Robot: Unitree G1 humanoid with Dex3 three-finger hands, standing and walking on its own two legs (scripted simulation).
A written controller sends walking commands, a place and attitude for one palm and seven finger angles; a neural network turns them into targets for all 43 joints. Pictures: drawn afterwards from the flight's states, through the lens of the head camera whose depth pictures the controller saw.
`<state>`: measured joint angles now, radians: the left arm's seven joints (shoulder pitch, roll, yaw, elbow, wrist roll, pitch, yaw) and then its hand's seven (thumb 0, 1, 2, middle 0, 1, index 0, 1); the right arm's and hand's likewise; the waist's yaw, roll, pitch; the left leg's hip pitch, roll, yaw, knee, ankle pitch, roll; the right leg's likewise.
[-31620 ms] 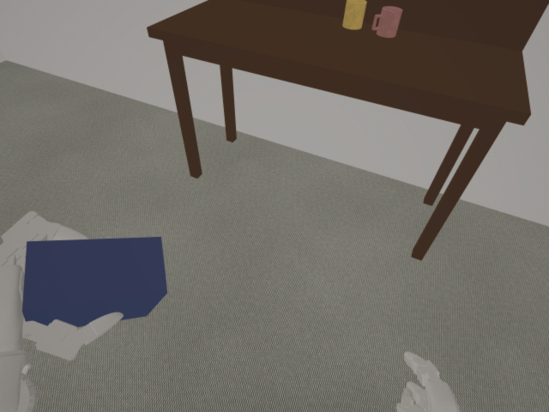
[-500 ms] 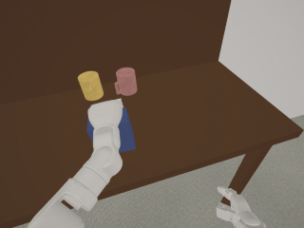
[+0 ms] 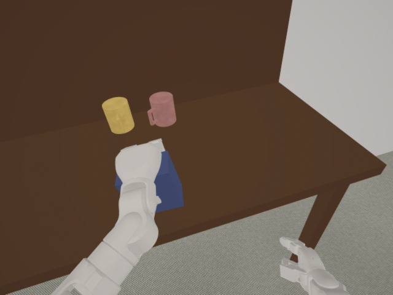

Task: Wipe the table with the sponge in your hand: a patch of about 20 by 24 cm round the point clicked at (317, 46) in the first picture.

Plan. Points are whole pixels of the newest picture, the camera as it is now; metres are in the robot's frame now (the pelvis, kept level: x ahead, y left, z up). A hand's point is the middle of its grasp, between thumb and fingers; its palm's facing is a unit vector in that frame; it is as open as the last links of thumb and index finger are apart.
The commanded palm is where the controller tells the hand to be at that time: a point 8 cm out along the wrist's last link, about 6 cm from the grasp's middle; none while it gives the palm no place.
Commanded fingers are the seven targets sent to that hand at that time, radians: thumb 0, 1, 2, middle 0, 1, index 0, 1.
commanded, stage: wipe back along the third lane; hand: left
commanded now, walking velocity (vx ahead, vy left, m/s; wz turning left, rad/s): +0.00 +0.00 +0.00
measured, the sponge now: (155, 190) +0.33 +0.15 +0.06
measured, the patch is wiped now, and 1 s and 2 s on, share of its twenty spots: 0.95 0.95 0.95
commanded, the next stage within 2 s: slide back across to the middle lane in 0.16 s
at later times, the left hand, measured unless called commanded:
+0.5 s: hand (153, 186) +0.29 +0.13 +0.11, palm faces +0.14 -0.23 -0.96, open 10.6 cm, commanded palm +0.24 +0.14 +0.16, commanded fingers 0.00 0.10 1.30 -1.20 -1.60 -1.20 -1.60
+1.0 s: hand (123, 197) +0.26 +0.18 +0.12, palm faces +0.15 -0.24 -0.96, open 10.6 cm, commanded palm +0.22 +0.19 +0.16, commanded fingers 0.00 0.10 1.30 -1.20 -1.60 -1.20 -1.60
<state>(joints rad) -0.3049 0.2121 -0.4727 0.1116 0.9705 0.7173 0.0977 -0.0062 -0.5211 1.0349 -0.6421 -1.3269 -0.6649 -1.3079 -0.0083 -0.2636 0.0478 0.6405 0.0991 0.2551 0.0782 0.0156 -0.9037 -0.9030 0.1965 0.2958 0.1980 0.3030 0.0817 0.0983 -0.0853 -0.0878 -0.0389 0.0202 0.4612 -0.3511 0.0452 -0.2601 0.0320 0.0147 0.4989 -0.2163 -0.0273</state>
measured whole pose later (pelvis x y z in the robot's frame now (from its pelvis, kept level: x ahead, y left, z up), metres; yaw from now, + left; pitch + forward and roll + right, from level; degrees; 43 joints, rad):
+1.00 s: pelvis -0.02 -0.02 +0.00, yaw -2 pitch -4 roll +1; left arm -0.01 0.35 -0.23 -0.20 0.86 0.59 0.04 -0.01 -0.53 1.04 -0.65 -1.32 -0.68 -1.30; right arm 0.00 -0.28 0.04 0.63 0.07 0.20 0.00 0.02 -0.90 -0.90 0.20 0.30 0.20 0.30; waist 0.09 0.11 -0.02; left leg -0.03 -0.01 0.04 0.41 -0.31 0.01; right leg -0.21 0.07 0.03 0.44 -0.16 -0.06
